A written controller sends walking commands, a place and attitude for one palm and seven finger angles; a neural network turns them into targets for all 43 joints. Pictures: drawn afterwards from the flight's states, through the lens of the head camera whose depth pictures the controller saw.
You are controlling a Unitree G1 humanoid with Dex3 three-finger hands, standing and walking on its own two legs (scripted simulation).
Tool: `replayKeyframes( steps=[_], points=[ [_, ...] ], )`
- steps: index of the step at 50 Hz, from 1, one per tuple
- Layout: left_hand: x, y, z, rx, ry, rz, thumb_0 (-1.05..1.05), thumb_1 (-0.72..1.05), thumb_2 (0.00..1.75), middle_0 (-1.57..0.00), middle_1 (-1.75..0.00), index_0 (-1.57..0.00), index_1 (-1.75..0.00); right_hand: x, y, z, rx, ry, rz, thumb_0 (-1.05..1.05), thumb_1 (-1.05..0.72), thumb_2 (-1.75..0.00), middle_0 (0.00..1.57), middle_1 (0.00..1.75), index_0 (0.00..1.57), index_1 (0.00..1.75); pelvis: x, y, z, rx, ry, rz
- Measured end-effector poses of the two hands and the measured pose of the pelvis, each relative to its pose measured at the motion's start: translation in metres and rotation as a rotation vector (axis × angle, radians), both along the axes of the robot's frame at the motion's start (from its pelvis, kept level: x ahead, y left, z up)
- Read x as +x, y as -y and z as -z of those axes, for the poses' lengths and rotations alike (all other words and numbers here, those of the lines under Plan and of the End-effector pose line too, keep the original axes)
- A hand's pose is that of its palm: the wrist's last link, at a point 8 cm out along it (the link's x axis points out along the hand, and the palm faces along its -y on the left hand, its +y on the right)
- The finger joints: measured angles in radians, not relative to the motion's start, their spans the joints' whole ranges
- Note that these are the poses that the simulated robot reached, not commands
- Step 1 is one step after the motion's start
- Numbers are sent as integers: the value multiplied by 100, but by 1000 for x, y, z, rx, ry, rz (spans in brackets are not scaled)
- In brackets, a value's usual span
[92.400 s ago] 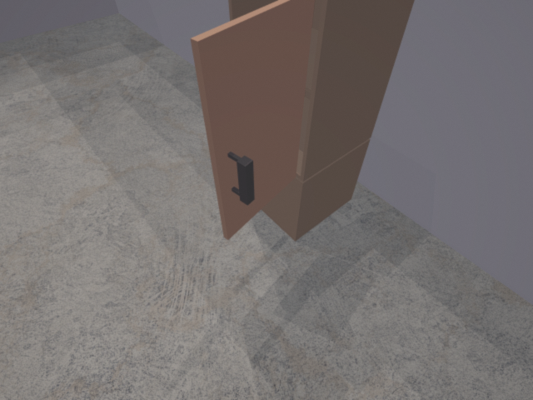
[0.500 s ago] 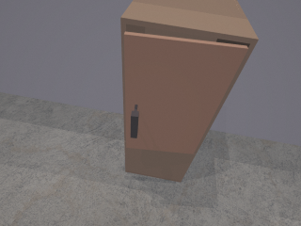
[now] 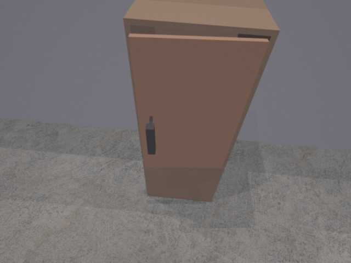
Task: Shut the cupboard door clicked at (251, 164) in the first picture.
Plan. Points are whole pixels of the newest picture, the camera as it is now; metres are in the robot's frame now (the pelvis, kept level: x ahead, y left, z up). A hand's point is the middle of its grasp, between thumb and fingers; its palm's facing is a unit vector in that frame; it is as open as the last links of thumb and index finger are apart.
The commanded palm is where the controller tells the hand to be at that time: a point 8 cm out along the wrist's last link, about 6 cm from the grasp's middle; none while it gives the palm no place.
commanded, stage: come to a stop and stand still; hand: left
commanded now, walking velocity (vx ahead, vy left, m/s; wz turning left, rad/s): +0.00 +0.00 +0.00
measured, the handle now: (151, 135) +0.54 +0.11 -0.10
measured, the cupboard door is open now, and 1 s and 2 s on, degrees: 6 6 6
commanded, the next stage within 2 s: look again from close up in 0.16 s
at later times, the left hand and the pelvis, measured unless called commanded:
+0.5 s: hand out of the picture -0.01 +0.18 -0.18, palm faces +0.04 -0.98 -0.20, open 7.4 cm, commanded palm none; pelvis +0.00 +0.01 -0.01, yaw +1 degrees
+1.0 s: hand out of the picture +0.03 +0.18 -0.19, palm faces +0.01 -0.98 -0.18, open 7.4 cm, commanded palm none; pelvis +0.02 +0.00 -0.01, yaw +0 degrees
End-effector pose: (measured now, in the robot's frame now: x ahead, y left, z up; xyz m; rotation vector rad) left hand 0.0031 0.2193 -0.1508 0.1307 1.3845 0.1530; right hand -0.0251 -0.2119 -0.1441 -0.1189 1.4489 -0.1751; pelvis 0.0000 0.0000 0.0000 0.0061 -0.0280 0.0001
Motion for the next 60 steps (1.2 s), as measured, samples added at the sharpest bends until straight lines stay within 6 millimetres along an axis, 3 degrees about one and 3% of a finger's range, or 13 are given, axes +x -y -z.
replayKeyframes(
  steps=[10,17,25,34,43,50,60],
  points=[
    [-29,15,3,-45,-68,-17,0,92,90,-20,-30,-20,-30,-10,4,-3,-15,-26,-2,1,-91,-90,20,30,20,30,-5,0,0,-2,-9,-1],
    [-36,18,4,-42,-63,-7,0,91,90,-20,-30,-20,-30,4,1,4,1,15,-34,1,-91,-90,20,30,20,30,-5,-4,5,-19,-22,-12],
    [-19,-8,-1,23,-2,-10,0,91,90,-20,-30,-20,-30,36,-4,16,15,109,-66,2,-94,-90,20,30,20,30,3,-13,11,-7,-22,-17],
    [11,-22,-3,50,56,9,0,91,90,-20,-30,-20,-30,61,2,10,-4,158,-79,2,-93,-90,20,30,20,30,12,-11,10,5,-27,-7],
    [26,-17,2,20,62,22,0,91,90,-20,-30,-20,-30,73,10,1,-37,156,-86,1,-92,-90,20,30,20,30,18,-8,8,3,-29,-3],
    [23,-8,9,-4,20,26,0,91,90,-20,-30,-20,-30,73,14,2,-44,135,-70,1,-91,-90,20,30,20,30,24,-4,10,9,-33,4],
    [28,19,8,18,-40,27,0,91,90,-20,-30,-20,-30,55,44,18,-24,39,-9,1,-91,-90,20,30,20,30,42,31,18,7,-51,13]
  ],
)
